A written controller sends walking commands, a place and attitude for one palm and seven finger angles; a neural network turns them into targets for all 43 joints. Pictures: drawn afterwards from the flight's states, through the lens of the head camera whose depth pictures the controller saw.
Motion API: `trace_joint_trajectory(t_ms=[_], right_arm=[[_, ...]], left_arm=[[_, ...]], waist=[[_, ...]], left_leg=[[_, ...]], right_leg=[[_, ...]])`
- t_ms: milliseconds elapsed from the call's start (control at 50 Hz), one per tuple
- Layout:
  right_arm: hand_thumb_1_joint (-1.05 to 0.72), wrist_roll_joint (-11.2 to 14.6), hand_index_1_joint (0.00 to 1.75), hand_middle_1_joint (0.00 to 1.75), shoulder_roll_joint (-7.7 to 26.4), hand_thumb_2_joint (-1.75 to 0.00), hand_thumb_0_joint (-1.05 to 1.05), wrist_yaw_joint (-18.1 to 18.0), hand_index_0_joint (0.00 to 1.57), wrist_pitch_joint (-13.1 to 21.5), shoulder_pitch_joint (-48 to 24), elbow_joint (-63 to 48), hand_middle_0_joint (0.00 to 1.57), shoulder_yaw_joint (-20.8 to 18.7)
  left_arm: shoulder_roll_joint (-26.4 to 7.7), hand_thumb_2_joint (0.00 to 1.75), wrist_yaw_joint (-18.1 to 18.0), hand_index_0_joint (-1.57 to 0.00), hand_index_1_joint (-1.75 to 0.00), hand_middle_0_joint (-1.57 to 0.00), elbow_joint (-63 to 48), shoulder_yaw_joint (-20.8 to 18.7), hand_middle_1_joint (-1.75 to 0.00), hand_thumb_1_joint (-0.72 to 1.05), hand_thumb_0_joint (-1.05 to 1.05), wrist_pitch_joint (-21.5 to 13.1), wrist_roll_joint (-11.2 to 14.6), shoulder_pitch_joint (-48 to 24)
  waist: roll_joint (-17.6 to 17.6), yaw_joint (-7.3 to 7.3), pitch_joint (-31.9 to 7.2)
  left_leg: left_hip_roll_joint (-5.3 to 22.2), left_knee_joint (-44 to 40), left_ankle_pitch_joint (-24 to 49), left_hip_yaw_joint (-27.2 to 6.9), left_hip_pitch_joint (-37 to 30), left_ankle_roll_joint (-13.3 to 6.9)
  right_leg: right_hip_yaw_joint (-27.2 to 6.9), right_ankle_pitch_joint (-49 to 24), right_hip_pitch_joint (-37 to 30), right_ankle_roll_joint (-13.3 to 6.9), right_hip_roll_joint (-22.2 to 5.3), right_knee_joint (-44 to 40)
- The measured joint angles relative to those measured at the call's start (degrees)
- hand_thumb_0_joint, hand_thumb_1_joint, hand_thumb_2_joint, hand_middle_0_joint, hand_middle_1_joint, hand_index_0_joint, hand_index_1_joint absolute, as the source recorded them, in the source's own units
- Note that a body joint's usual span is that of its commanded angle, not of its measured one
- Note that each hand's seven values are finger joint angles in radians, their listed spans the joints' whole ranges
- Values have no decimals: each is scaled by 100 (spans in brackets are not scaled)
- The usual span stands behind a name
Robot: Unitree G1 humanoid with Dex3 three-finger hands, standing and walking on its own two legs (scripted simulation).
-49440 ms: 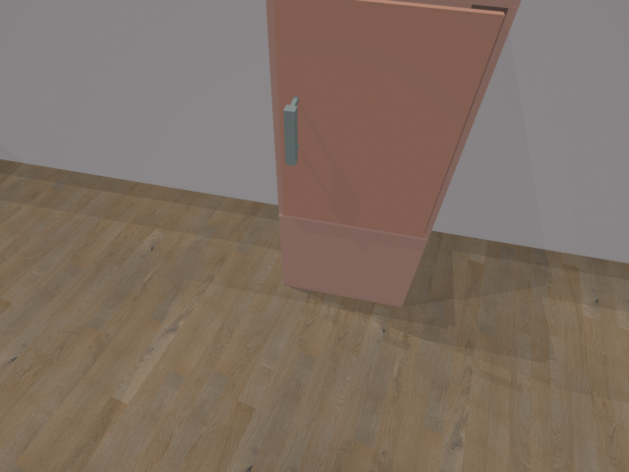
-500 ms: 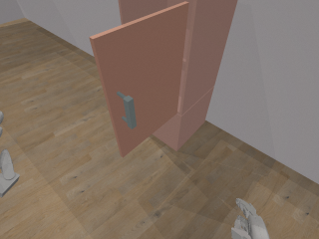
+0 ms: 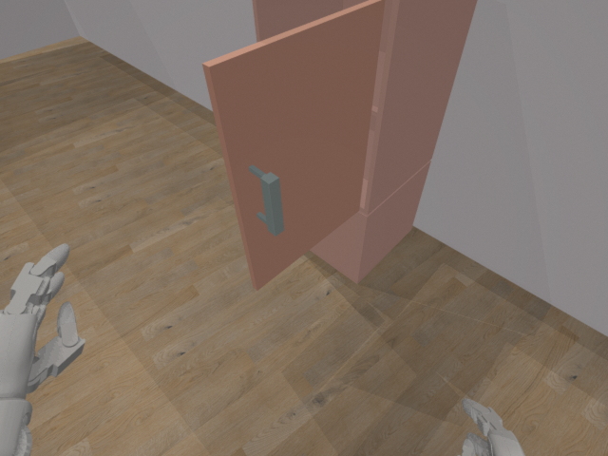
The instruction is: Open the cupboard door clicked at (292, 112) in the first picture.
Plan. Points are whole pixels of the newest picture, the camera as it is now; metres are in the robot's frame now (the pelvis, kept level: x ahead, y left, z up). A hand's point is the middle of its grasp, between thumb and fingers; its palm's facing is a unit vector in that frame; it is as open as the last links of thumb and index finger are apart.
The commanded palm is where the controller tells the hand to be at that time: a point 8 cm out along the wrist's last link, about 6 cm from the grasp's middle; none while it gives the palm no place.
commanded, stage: let the arm hang, fingers relaxed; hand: left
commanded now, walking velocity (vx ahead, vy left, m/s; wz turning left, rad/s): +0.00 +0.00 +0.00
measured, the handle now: (265, 200) +0.58 +0.12 -0.03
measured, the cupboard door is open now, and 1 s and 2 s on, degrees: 88 88 88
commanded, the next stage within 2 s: look to check the result in 1.04 s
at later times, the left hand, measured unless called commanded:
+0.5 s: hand out of the picture -0.06 +0.17 -0.17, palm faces +0.07 -0.98 -0.21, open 7.3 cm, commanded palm none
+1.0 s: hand out of the picture +0.02 +0.13 -0.18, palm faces +0.05 -0.99 -0.16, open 7.4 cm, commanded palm none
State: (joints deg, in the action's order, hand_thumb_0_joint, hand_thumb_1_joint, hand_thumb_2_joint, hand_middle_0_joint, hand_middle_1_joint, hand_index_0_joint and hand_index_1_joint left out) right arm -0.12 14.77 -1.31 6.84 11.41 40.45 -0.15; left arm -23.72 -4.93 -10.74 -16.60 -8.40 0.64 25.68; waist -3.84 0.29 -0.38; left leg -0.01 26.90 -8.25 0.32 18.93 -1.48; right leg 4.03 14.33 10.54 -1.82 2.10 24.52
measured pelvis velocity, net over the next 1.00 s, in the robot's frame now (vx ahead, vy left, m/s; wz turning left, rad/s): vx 0.03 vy -0.02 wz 0.00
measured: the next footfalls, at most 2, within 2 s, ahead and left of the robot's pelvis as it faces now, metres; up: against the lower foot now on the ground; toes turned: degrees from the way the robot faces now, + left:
none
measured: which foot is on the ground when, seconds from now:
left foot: down 0.00-1.00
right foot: down 0.00-1.00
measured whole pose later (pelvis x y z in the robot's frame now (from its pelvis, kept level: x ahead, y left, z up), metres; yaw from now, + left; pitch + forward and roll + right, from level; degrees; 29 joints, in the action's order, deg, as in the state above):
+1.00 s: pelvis +0.03 -0.02 +0.00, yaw +0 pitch -2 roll +0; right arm -1.4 6.4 -2.7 -0.4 17.6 65.6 0.4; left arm -6.1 -2.1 65.1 -0.8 -0.5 -0.2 17.6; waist 0.0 -0.5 1.8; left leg -0.2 25.1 -10.4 0.5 13.1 -0.2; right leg 3.7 17.5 5.6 -3.2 1.9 24.5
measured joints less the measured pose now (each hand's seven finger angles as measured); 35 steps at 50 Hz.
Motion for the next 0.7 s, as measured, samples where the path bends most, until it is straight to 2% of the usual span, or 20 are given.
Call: trace_joint_trajectory(t_ms=[40,100,200,240,300,400,520,700], right_arm=[[-90,-57,30,30,194,-90,1,104,21,-179,-189,319,20,0],[-90,-127,30,30,251,-90,1,125,21,-427,-343,632,20,10],[-91,-197,30,30,-79,-90,1,102,20,-726,-32,1016,20,75],[-91,-210,30,30,-253,-90,1,79,20,-812,177,1213,20,99],[-91,-212,30,30,-444,-90,1,41,20,-899,456,1523,20,125],[-91,-167,30,30,-520,-90,1,-31,20,-951,683,1886,20,52],[-91,-133,30,30,-564,-90,1,-61,20,-895,672,2096,20,-2],[-92,-144,30,30,-746,-90,1,-80,20,-834,593,2351,20,57]], left_arm=[[224,90,230,-20,-30,-20,1401,469,-30,89,0,462,-101,-537],[637,90,419,-19,-30,-20,3265,1011,-30,90,0,951,-209,-926],[1293,89,474,-19,-30,-20,5205,1559,-30,90,1,1244,-222,-881],[1420,89,341,-20,-30,-20,5722,1488,-30,95,0,1257,-181,-843],[1306,89,368,-20,-30,-21,6285,1476,-30,100,0,1195,-163,-803],[1348,89,439,-20,-30,-20,6926,1523,-30,97,0,1046,-135,-583],[1436,89,391,-20,-30,-20,7448,1550,-30,93,0,970,-119,-348],[1580,89,314,-19,-30,-20,7627,1596,-30,91,0,878,-99,-535]], waist=[[-150,17,-36],[-168,-71,43],[346,-188,255],[576,-172,332],[729,-82,423],[503,13,469],[194,-28,372],[185,-58,197]], left_leg=[[-66,238,-86,14,179,-51],[-121,442,-166,58,278,-80],[-113,658,-285,-8,249,-9],[-89,714,-334,-78,233,25],[-48,603,-283,-178,186,71],[-30,290,-122,-224,71,77],[-37,107,-92,-141,-151,66],[-46,-6,-163,-23,-388,74]], right_leg=[[4,185,250,19,-80,410],[-26,358,433,35,-153,795],[42,524,377,-56,-141,1012],[107,551,313,-79,-108,1002],[196,453,198,-106,-46,779],[229,238,28,-119,-5,352],[142,200,-155,-107,-20,195],[21,287,-305,-105,-45,191]])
